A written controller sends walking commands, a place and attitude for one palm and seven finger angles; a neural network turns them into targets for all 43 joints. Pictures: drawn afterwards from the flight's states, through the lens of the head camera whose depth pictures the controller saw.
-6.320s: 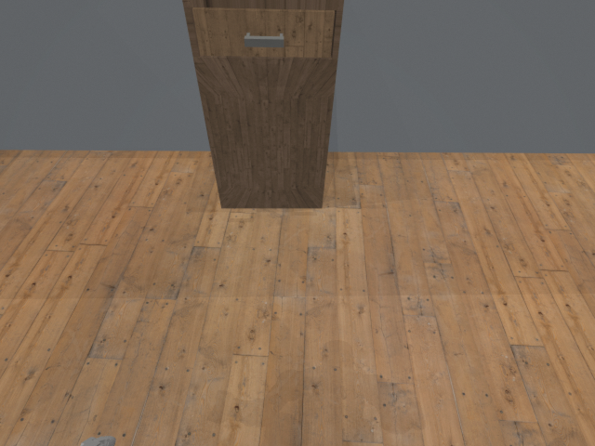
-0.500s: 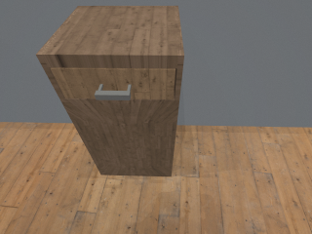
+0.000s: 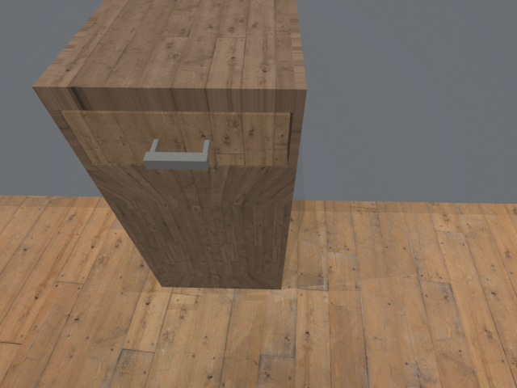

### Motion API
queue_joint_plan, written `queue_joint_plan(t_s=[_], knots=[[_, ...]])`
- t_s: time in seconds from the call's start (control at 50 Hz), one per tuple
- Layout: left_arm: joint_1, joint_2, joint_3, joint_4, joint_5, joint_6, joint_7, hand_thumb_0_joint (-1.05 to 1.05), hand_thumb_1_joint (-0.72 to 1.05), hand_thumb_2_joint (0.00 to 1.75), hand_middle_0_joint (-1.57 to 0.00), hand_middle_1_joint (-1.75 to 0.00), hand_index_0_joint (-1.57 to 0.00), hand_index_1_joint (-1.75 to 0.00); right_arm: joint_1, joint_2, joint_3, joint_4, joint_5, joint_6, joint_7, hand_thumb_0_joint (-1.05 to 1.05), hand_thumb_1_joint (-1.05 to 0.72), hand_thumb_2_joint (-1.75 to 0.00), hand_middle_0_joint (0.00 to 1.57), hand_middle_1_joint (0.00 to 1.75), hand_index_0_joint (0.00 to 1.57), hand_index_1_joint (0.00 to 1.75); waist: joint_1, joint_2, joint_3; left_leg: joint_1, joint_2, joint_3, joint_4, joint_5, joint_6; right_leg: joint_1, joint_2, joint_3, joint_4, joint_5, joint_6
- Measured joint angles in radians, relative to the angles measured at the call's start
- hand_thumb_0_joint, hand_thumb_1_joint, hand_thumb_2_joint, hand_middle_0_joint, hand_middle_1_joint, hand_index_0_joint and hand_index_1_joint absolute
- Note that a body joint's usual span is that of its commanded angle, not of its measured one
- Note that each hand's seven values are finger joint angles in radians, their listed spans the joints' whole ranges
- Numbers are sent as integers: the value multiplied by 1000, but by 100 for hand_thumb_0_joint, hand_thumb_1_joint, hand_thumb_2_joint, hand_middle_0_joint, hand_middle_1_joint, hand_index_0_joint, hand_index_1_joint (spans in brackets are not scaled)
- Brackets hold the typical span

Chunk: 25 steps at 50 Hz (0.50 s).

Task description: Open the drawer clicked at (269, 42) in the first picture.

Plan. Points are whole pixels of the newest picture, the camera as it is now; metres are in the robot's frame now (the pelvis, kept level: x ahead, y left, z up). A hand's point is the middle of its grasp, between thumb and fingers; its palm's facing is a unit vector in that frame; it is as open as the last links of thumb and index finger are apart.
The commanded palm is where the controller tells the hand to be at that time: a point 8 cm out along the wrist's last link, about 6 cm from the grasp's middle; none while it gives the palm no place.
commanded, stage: come to a stop and stand still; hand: left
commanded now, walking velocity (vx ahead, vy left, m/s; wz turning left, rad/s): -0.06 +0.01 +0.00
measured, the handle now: (179, 152) +0.52 +0.20 +0.03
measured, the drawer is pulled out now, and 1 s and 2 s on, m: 0.00 0.00 0.00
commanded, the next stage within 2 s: look again from close up in 0.70 s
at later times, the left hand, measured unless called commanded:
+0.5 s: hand out of the picture +0.01 +0.25 -0.16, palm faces +0.03 -0.97 -0.26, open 7.4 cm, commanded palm none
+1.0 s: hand out of the picture -0.09 +0.20 -0.17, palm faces +0.02 -0.98 -0.20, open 7.4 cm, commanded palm none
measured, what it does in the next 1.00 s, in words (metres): shifts its weight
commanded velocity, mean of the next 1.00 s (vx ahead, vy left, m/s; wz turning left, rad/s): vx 0.00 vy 0.00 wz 0.00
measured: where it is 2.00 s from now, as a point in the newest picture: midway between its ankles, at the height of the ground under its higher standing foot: outside the picture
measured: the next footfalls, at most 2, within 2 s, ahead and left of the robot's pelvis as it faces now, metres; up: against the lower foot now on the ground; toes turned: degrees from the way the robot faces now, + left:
none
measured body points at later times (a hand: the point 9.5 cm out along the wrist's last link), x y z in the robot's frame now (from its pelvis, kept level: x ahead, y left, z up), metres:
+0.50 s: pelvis -0.07 +0.03 +0.00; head -0.09 +0.05 +0.45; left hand +0.01 +0.30 -0.14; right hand +0.02 -0.23 -0.12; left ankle -0.07 +0.13 -0.73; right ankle -0.03 -0.11 -0.73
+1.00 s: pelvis -0.08 +0.03 +0.01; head -0.08 +0.03 +0.46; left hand -0.09 +0.26 -0.15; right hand -0.07 -0.21 -0.15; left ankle -0.07 +0.13 -0.73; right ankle -0.03 -0.11 -0.73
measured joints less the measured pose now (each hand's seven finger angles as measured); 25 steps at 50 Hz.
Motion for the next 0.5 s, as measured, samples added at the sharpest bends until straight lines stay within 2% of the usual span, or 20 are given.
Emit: queue_joint_plan(t_s=[0.08,0.12,0.16,0.24,0.3,0.38,0.5], knots=[[-26,14,5,-28,3,1,2,1,91,90,-20,-30,-20,-30,-23,-17,-11,-17,0,6,3,1,-92,-90,20,30,20,30,-2,1,5,-18,1,3,11,-1,-5,-16,0,3,4,-4,-3],[-27,29,-8,-66,8,5,-1,1,91,90,-20,-30,-20,-30,-29,-28,-12,-52,-3,18,17,1,-92,-90,20,30,20,30,-12,-2,7,-39,4,-4,33,-1,-3,-26,2,-4,9,2,-6],[-24,39,-9,-103,10,4,0,0,91,90,-20,-30,-20,-30,-26,-42,-21,-93,-3,17,21,1,-92,-90,20,30,20,30,-21,-4,-4,-78,4,-18,82,-7,9,-44,1,-14,24,3,-8],[-23,43,-11,-166,16,5,2,0,90,90,-20,-30,-21,-30,-37,-82,-37,-153,-3,29,20,1,-91,-90,20,30,20,30,-21,2,-23,-133,-3,-51,175,-26,38,-51,3,-29,49,6,-4],[-32,59,-13,-185,15,19,-4,0,90,90,-20,-30,-21,-30,-54,-97,-40,-176,-7,24,26,0,-91,-90,19,30,20,30,-18,-21,-35,-125,-15,-44,173,-26,20,-51,-10,-20,58,14,11],[-46,86,-18,-190,11,32,-18,0,90,90,-20,-30,-21,-30,-61,-110,-24,-200,-14,10,39,0,-91,-90,19,30,20,30,-9,-32,-55,-116,-21,-29,146,5,43,-37,-13,-5,12,60,26],[-42,127,-20,-173,11,27,-29,0,90,90,-20,-30,-21,-30,-62,-117,-2,-202,-17,13,52,0,-90,-90,20,30,20,30,-2,-34,-67,-102,-37,-19,86,59,56,-19,-25,4,-58,121,35]])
